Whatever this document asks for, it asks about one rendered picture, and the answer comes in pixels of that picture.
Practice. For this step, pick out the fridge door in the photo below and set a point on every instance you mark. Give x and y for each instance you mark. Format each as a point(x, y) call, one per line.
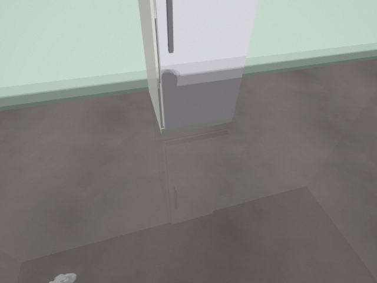
point(200, 79)

